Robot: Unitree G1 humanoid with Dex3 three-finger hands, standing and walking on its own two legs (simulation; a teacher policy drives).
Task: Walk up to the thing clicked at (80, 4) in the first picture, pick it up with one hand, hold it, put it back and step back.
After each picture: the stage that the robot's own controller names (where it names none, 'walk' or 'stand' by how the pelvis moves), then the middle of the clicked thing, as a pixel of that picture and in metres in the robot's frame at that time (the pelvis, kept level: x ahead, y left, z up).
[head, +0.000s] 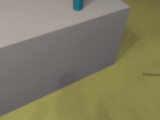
stand; out of the picture +1.07 +0.05 +0.02
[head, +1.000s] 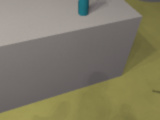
walk; out of the picture +0.99 +0.04 +0.04
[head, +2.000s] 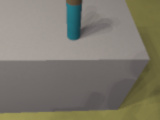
walk; (74, 16) +0.68 +0.12 +0.03
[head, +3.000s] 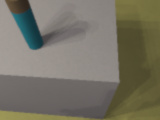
walk; (27, 23) +0.54 +0.26 +0.05
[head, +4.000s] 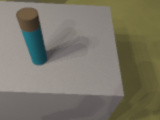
stand; (34, 40) +0.51 +0.21 +0.02
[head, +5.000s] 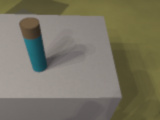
stand; (35, 47) +0.51 +0.21 +0.01
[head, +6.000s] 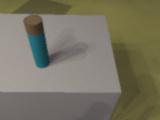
stand; (38, 44) +0.55 +0.20 +0.01
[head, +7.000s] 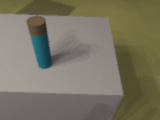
stand; (41, 45) +0.55 +0.19 +0.01
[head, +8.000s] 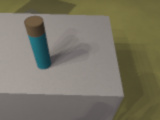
stand; (39, 45) +0.53 +0.20 +0.01
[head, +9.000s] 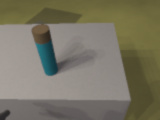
rise first; (46, 52) +0.53 +0.19 +0.02
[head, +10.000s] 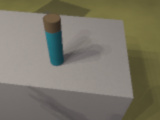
go down; (54, 42) +0.56 +0.18 +0.02
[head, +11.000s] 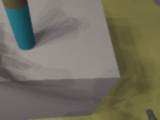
go down; (20, 20) +0.55 +0.17 +0.06
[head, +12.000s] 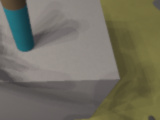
approach; (19, 22) +0.54 +0.18 +0.07
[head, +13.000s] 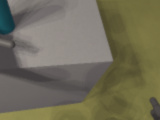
close in; out of the picture +0.56 +0.20 +0.11
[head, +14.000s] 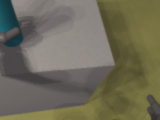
lift; (1, 11) +0.52 +0.18 +0.11
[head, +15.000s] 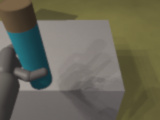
lift; (30, 50) +0.33 +0.14 +0.22
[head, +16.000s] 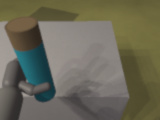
hold; (35, 65) +0.31 +0.14 +0.17
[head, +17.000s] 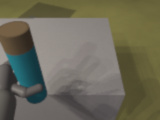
hold; (27, 68) +0.32 +0.16 +0.15
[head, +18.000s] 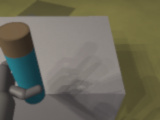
hold; (26, 69) +0.31 +0.16 +0.15
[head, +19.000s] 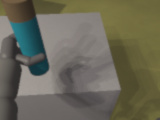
crouch; (30, 39) +0.41 +0.15 +0.17
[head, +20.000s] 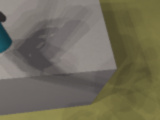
crouch; out of the picture +0.45 +0.22 +0.20
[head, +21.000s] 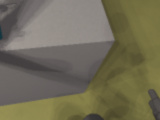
lower; out of the picture +0.55 +0.20 +0.15
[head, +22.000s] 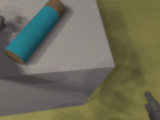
lower; (38, 29) +0.52 +0.08 +0.02
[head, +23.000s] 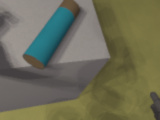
lower; (54, 31) +0.50 +0.01 +0.02
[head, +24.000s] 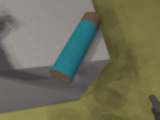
lower; (78, 44) +0.44 -0.06 +0.02
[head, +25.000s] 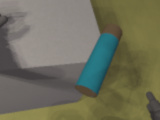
open; (100, 57) +0.39 -0.12 +0.02
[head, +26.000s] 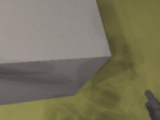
sink last; out of the picture -0.21 -0.28 -0.65
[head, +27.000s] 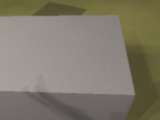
sink last; out of the picture -0.26 -0.28 -0.70
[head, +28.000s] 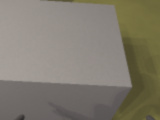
stand; out of the picture -0.24 -0.30 -0.69
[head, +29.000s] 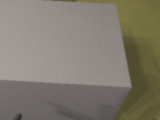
stand; out of the picture -0.25 -0.28 -0.68
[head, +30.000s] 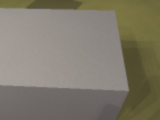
stand; out of the picture -0.25 -0.28 -0.72
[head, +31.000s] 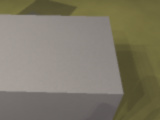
stand; out of the picture -0.24 -0.29 -0.75
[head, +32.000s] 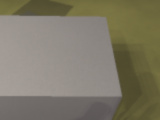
stand; out of the picture -0.26 -0.30 -0.75
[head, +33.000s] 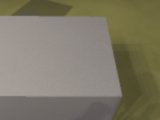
stand; out of the picture -0.25 -0.31 -0.75
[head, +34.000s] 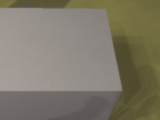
walk; out of the picture -0.24 -0.31 -0.75
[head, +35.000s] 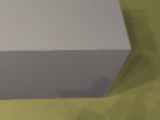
walk; out of the picture -0.09 -0.37 -0.72
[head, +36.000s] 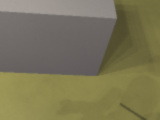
walk; out of the picture +0.13 -0.32 -0.72
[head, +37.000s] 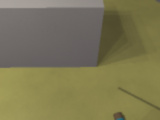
stand; out of the picture +0.42 -0.28 -0.73
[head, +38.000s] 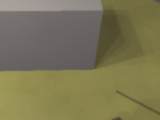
stand; out of the picture +0.36 -0.30 -0.74
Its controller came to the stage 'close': yes
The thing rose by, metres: 0.21
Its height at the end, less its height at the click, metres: -0.76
